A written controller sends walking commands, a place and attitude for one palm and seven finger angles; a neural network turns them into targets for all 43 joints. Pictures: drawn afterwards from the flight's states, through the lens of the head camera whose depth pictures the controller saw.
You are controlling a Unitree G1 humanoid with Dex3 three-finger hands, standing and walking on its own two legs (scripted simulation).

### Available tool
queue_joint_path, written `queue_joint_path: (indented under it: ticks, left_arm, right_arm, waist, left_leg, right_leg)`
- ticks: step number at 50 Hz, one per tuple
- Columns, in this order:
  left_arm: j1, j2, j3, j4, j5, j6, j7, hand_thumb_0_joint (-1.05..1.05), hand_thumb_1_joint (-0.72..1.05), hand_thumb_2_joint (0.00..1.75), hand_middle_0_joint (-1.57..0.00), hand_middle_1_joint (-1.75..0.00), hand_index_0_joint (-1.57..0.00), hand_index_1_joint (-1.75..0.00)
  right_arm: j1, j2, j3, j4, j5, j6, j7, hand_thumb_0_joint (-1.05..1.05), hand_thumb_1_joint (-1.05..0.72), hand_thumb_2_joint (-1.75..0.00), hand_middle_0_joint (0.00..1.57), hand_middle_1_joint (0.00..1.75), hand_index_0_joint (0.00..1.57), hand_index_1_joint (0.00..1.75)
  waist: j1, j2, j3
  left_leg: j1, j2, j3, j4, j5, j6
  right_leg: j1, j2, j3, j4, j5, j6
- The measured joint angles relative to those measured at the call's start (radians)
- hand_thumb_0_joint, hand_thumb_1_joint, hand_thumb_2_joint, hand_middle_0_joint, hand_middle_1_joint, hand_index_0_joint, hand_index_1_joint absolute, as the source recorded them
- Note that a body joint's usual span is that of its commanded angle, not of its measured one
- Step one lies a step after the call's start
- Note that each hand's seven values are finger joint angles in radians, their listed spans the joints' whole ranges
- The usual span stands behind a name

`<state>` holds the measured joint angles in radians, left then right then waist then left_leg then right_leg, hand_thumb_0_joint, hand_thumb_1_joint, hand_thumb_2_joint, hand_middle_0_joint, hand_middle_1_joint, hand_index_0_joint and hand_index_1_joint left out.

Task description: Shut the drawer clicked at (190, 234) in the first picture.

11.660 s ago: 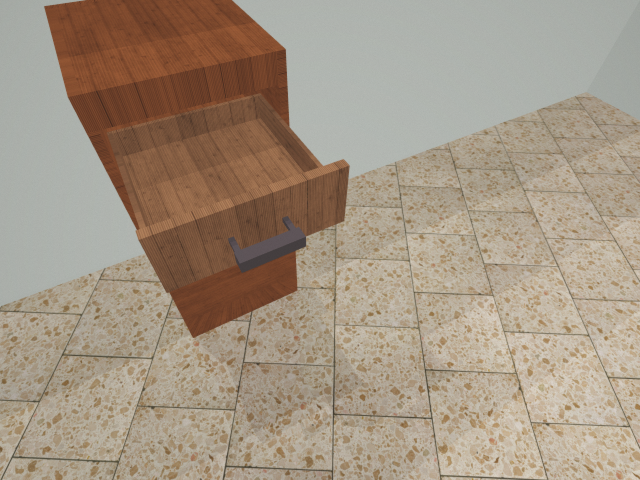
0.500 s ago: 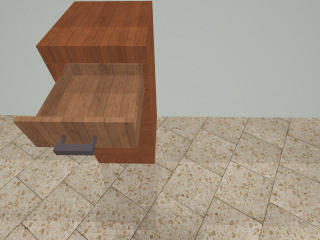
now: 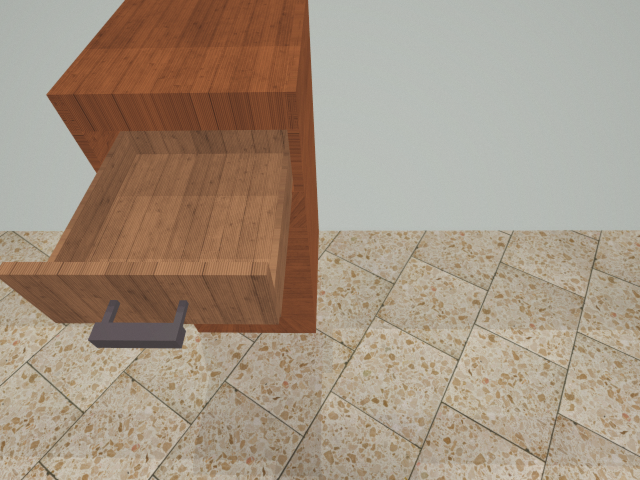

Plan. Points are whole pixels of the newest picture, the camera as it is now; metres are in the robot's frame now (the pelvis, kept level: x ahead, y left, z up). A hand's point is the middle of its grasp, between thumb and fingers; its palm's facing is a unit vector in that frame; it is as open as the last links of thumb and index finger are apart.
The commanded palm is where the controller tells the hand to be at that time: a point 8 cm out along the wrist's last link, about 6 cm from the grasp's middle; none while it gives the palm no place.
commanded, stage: shuffle to correct the standing spot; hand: left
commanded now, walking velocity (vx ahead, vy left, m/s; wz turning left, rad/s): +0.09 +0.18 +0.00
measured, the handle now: (143, 320) +0.31 +0.27 -0.01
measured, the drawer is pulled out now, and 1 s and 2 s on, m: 0.29 0.29 0.29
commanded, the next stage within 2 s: come to a stop and stand still in 0.08 s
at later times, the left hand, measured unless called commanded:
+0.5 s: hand out of the picture +0.08 +0.25 -0.16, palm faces +0.04 -0.96 -0.26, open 7.4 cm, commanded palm none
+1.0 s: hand out of the picture +0.03 +0.18 -0.16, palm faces +0.07 -0.98 -0.19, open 7.3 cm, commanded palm none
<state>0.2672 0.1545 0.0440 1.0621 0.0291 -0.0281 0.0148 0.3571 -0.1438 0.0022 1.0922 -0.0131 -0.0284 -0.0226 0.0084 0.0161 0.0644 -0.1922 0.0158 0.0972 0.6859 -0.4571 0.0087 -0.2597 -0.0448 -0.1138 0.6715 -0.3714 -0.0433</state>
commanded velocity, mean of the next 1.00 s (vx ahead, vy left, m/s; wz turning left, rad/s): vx -0.03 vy -0.02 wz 0.00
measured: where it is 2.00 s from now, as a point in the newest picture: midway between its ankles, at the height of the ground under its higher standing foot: outside the picture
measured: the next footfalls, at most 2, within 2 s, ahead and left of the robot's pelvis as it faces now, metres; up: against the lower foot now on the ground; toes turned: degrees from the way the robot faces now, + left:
left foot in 0.28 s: +0.16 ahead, +0.20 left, +0.00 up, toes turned +6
right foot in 0.58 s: +0.06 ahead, -0.04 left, +0.00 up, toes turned -3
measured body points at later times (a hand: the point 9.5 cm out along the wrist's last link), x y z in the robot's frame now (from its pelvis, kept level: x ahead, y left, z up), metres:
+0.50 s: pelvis +0.05 +0.05 +0.01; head +0.09 +0.05 +0.45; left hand +0.08 +0.30 -0.14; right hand +0.14 -0.17 -0.15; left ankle +0.12 +0.19 -0.72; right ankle +0.00 -0.04 -0.69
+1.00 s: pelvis +0.03 +0.00 +0.02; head +0.03 +0.01 +0.47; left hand +0.03 +0.23 -0.14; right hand +0.03 -0.21 -0.14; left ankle +0.01 +0.14 -0.72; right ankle +0.02 -0.04 -0.72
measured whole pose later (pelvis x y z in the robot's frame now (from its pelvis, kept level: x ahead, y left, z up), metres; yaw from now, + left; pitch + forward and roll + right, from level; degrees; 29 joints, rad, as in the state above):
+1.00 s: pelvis +0.03 +0.00 +0.02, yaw +0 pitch -1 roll +1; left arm 0.29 0.15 0.02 1.08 0.01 0.00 0.03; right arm 0.29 -0.13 0.00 1.11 -0.01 0.00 -0.04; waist 0.02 -0.02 0.02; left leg -0.16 0.03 0.04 0.45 -0.27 -0.03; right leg -0.17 0.07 -0.11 0.44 -0.25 -0.10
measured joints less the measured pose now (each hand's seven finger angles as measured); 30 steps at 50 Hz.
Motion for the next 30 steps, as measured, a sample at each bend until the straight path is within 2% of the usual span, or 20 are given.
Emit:
queue_joint_path:
  ticks: [3, 6, 8, 11, 13, 14, 15, 17, 20, 25, 27, 29, 30]
  left_arm:
    - [-0.002, -0.014, -0.001, -0.017, -0.002, -0.028, 0.01, 0.01, 0.91, 0.9, -0.2, -0.3, -0.2, -0.29]
    - [0.019, -0.022, -0.002, -0.022, 0.002, -0.028, 0.021, 0.0, 0.91, 0.9, -0.2, -0.3, -0.2, -0.29]
    - [0.033, -0.022, -0.002, -0.016, 0.005, -0.019, 0.021, 0.0, 0.91, 0.9, -0.2, -0.3, -0.2, -0.29]
    - [0.049, -0.017, 0.0, -0.005, 0.007, 0.001, 0.015, 0.0, 0.91, 0.9, -0.2, -0.3, -0.2, -0.29]
    - [0.062, -0.008, 0.001, -0.002, 0.007, 0.017, 0.013, 0.0, 0.91, 0.9, -0.2, -0.3, -0.2, -0.29]
    - [0.074, -0.008, 0.0, -0.002, 0.004, 0.024, 0.013, 0.01, 0.91, 0.9, -0.21, -0.3, -0.2, -0.29]
    - [0.075, -0.001, -0.001, 0.001, -0.002, 0.035, 0.014, 0.01, 0.91, 0.9, -0.21, -0.3, -0.2, -0.29]
    - [0.054, 0.028, 0.003, -0.001, -0.006, 0.059, 0.023, 0.01, 0.91, 0.9, -0.21, -0.3, -0.2, -0.29]
    - [0.012, 0.053, 0.008, -0.021, -0.005, 0.063, 0.03, 0.01, 0.91, 0.9, -0.2, -0.3, -0.2, -0.29]
    - [-0.039, 0.045, 0.003, -0.076, -0.005, 0.065, 0.013, 0.01, 0.92, 0.9, -0.2, -0.3, -0.19, -0.29]
    - [-0.044, 0.035, 0.001, -0.092, -0.004, 0.063, 0.008, 0.01, 0.92, 0.9, -0.2, -0.3, -0.19, -0.29]
    - [-0.037, 0.027, -0.001, -0.106, -0.002, 0.054, 0.005, 0.01, 0.91, 0.9, -0.2, -0.3, -0.19, -0.29]
    - [-0.034, 0.018, -0.002, -0.106, 0.003, 0.049, 0.006, 0.0, 0.91, 0.9, -0.2, -0.3, -0.19, -0.29]
  right_arm:
    - [-0.013, -0.008, -0.008, 0.016, 0.0, 0.029, 0.004, 0.01, -0.91, -0.89, 0.2, 0.3, 0.2, 0.3]
    - [-0.065, -0.017, -0.016, 0.0, -0.001, 0.047, 0.018, 0.01, -0.91, -0.89, 0.2, 0.3, 0.2, 0.3]
    - [-0.107, -0.031, -0.025, -0.022, -0.004, 0.055, 0.018, 0.02, -0.93, -0.89, 0.2, 0.3, 0.2, 0.3]
    - [-0.158, -0.054, -0.034, -0.067, 0.005, 0.044, 0.03, 0.03, -0.94, -0.89, 0.2, 0.3, 0.2, 0.3]
    - [-0.177, -0.066, -0.036, -0.096, 0.005, 0.025, 0.029, 0.02, -0.94, -0.89, 0.2, 0.3, 0.2, 0.3]
    - [-0.176, -0.078, -0.036, -0.113, 0.002, 0.012, 0.027, 0.02, -0.93, -0.89, 0.2, 0.3, 0.2, 0.3]
    - [-0.178, -0.08, -0.04, -0.122, 0.0, 0.001, 0.02, 0.02, -0.93, -0.89, 0.2, 0.3, 0.2, 0.3]
    - [-0.189, -0.059, -0.037, -0.127, 0.0, 0.003, 0.01, 0.02, -0.93, -0.89, 0.2, 0.3, 0.2, 0.3]
    - [-0.198, -0.035, -0.022, -0.128, -0.007, 0.011, 0.002, 0.01, -0.92, -0.89, 0.2, 0.3, 0.2, 0.3]
    - [-0.223, -0.012, -0.018, -0.131, -0.014, 0.03, -0.005, 0.01, -0.91, -0.89, 0.2, 0.3, 0.2, 0.3]
    - [-0.224, -0.01, -0.024, -0.134, -0.014, 0.036, -0.004, 0.01, -0.91, -0.89, 0.2, 0.3, 0.21, 0.3]
    - [-0.215, -0.012, -0.032, -0.135, -0.01, 0.041, -0.002, 0.01, -0.91, -0.89, 0.21, 0.3, 0.21, 0.3]
    - [-0.211, -0.018, -0.04, -0.132, -0.005, 0.046, -0.001, 0.0, -0.91, -0.89, 0.21, 0.3, 0.21, 0.3]
  waist:
    - [0.013, 0.019, -0.009]
    - [0.024, 0.007, -0.011]
    - [0.024, -0.013, -0.006]
    - [0.024, -0.042, 0.01]
    - [0.022, -0.055, 0.018]
    - [0.022, -0.041, 0.015]
    - [0.016, -0.039, 0.009]
    - [0.014, -0.076, 0.013]
    - [0.019, -0.084, 0.013]
    - [0.013, -0.032, 0.016]
    - [0.007, -0.007, 0.012]
    - [0.004, 0.008, 0.0]
    - [0.002, 0.025, -0.003]
  left_leg:
    - [-0.125, -0.016, -0.031, 0.285, -0.076, -0.007]
    - [-0.231, -0.004, -0.028, 0.369, -0.046, -0.016]
    - [-0.273, 0.01, -0.024, 0.301, 0.013, -0.022]
    - [-0.277, 0.025, -0.02, 0.118, 0.125, -0.026]
    - [-0.234, 0.027, -0.012, -0.028, 0.25, -0.025]
    - [-0.207, 0.043, -0.015, -0.084, 0.359, -0.016]
    - [-0.205, 0.048, -0.014, -0.069, 0.32, -0.016]
    - [-0.211, 0.029, 0.001, -0.023, 0.224, -0.011]
    - [-0.2, 0.025, 0.004, -0.057, 0.226, -0.017]
    - [-0.194, 0.036, 0.004, -0.141, 0.288, -0.015]
    - [-0.197, 0.044, 0.005, -0.152, 0.301, -0.023]
    - [-0.21, 0.049, 0.009, -0.135, 0.298, -0.035]
    - [-0.218, 0.057, 0.001, -0.112, 0.277, -0.034]
  right_leg:
    - [0.05, -0.014, -0.021, -0.035, -0.057, 0.013]
    - [0.1, -0.031, -0.017, -0.115, -0.03, 0.036]
    - [0.122, -0.046, -0.009, -0.152, -0.015, 0.046]
    - [0.138, -0.069, 0.005, -0.155, -0.024, 0.069]
    - [0.134, -0.082, 0.017, -0.103, -0.06, 0.085]
    - [0.118, -0.075, 0.017, -0.045, -0.087, 0.086]
    - [0.084, -0.07, 0.03, 0.048, -0.139, 0.08]
    - [0.013, -0.057, 0.088, 0.233, -0.218, 0.057]
    - [-0.067, -0.021, 0.089, 0.34, -0.202, 0.044]
    - [-0.112, 0.013, 0.057, 0.239, -0.152, 0.046]
    - [-0.095, 0.021, 0.051, 0.147, -0.117, 0.043]
    - [-0.05, 0.023, 0.052, 0.003, -0.019, 0.039]
    - [-0.044, 0.033, 0.047, -0.011, 0.001, 0.021]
